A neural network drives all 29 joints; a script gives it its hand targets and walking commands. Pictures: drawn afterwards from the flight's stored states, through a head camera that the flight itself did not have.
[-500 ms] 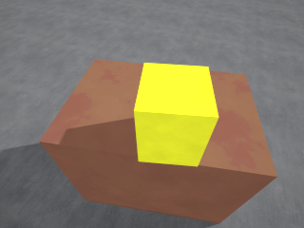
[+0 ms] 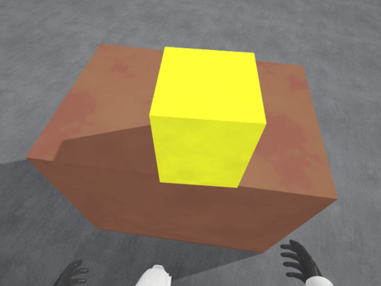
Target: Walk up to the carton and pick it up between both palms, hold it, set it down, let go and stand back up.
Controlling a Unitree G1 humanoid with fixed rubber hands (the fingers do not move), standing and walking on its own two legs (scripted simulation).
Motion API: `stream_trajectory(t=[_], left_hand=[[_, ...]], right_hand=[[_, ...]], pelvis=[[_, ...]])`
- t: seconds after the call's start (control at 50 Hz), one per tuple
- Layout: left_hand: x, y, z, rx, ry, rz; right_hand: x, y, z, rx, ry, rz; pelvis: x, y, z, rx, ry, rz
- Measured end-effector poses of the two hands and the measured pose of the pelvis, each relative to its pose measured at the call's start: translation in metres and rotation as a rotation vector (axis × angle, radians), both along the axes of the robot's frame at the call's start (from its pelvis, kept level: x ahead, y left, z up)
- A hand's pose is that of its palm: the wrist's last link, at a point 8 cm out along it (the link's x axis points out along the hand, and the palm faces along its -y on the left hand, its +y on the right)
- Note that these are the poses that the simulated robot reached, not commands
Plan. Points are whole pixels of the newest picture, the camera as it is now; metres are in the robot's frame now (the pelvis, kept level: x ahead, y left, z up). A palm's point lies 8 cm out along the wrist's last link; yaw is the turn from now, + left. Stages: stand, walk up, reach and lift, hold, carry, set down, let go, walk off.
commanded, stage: reach and lift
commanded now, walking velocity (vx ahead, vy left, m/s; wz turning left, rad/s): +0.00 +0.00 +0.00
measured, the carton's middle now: (203, 122) +0.47 +0.01 +0.05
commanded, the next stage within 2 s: none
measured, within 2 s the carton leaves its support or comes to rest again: neither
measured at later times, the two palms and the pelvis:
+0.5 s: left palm (67, 261) +0.17 +0.27 -0.04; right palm (303, 260) +0.19 -0.20 -0.03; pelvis +0.02 +0.00 +0.04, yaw -4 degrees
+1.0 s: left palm (88, 229) +0.23 +0.23 -0.01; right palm (313, 242) +0.22 -0.21 +0.00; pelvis +0.04 +0.02 +0.04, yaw -6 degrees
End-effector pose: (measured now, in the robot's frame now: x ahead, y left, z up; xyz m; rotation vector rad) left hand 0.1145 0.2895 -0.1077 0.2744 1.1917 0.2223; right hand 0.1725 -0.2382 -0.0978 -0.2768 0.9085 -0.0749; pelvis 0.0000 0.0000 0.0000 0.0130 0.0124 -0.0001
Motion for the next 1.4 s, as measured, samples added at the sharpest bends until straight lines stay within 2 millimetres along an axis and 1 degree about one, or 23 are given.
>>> stream_trajectory(t=[0.04,0.08,0.1,0.14,0.2,0.24,0.28,0.36,0.44,0.52,0.6,0.68,0.8,0.94,1.02,1.1,1.18,1.24,1.32,1.4], left_hand=[[0.037,-0.013,0.012,-0.013,-0.110,-0.025],[0.067,-0.029,0.030,-0.045,-0.230,-0.050],[0.077,-0.037,0.039,-0.062,-0.276,-0.059],[0.088,-0.050,0.053,-0.091,-0.324,-0.074],[0.087,-0.058,0.058,-0.121,-0.313,-0.067],[0.079,-0.056,0.056,-0.122,-0.278,-0.045],[0.069,-0.051,0.052,-0.117,-0.244,-0.015],[0.053,-0.037,0.052,-0.100,-0.238,0.032],[0.052,-0.027,0.058,-0.085,-0.294,0.028],[0.061,-0.024,0.067,-0.095,-0.366,-0.005],[0.076,-0.025,0.076,-0.119,-0.435,-0.045],[0.089,-0.029,0.081,-0.133,-0.485,-0.064],[0.101,-0.042,0.086,-0.154,-0.541,-0.086],[0.109,-0.055,0.093,-0.165,-0.613,-0.082],[0.112,-0.058,0.099,-0.162,-0.649,-0.091],[0.118,-0.056,0.107,-0.155,-0.705,-0.091],[0.127,-0.054,0.120,-0.159,-0.776,-0.097],[0.136,-0.055,0.125,-0.171,-0.807,-0.109],[0.149,-0.059,0.131,-0.194,-0.840,-0.116],[0.164,-0.065,0.139,-0.219,-0.899,-0.125]], right_hand=[[0.010,0.002,0.007,0.023,-0.059,0.008],[0.012,0.003,0.020,0.045,-0.115,0.004],[0.009,0.003,0.027,0.050,-0.135,0.000],[0.001,0.000,0.038,0.052,-0.154,-0.013],[-0.011,-0.007,0.048,0.032,-0.163,-0.039],[-0.015,-0.010,0.051,0.017,-0.167,-0.049],[-0.015,-0.010,0.055,0.011,-0.174,-0.051],[-0.004,0.002,0.061,0.027,-0.206,-0.033],[0.012,0.023,0.064,0.067,-0.238,-0.006],[0.024,0.043,0.065,0.107,-0.273,-0.005],[0.030,0.051,0.070,0.118,-0.310,-0.020],[0.034,0.047,0.075,0.110,-0.327,-0.032],[0.036,0.033,0.086,0.101,-0.357,-0.057],[0.043,0.028,0.100,0.128,-0.422,-0.060],[0.047,0.030,0.102,0.158,-0.454,-0.061],[0.051,0.035,0.106,0.186,-0.502,-0.065],[0.057,0.040,0.112,0.207,-0.556,-0.067],[0.062,0.041,0.116,0.211,-0.584,-0.073],[0.072,0.042,0.123,0.219,-0.616,-0.086],[0.083,0.043,0.133,0.223,-0.660,-0.078]], pelvis=[[-0.001,-0.004,0.001,0.000,-0.006,-0.011],[0.002,-0.008,0.007,0.005,-0.022,-0.020],[0.004,-0.010,0.012,0.006,-0.031,-0.024],[0.010,-0.012,0.021,0.008,-0.049,-0.032],[0.016,-0.014,0.029,0.012,-0.072,-0.049],[0.017,-0.013,0.032,0.014,-0.083,-0.058],[0.016,-0.012,0.033,0.016,-0.086,-0.067],[0.014,-0.008,0.035,0.013,-0.068,-0.075],[0.015,-0.002,0.037,0.008,-0.044,-0.073],[0.021,0.006,0.039,0.001,-0.031,-0.069],[0.028,0.015,0.041,-0.003,-0.032,-0.074],[0.035,0.023,0.042,-0.005,-0.036,-0.084],[0.041,0.028,0.043,-0.007,-0.043,-0.098],[0.044,0.024,0.044,-0.006,-0.042,-0.104],[0.043,0.018,0.044,-0.005,-0.043,-0.102],[0.042,0.013,0.043,-0.003,-0.042,-0.100],[0.039,0.009,0.043,-0.001,-0.041,-0.094],[0.037,0.008,0.042,0.001,-0.042,-0.092],[0.036,0.008,0.041,0.003,-0.038,-0.095],[0.036,0.008,0.041,0.003,-0.033,-0.099]])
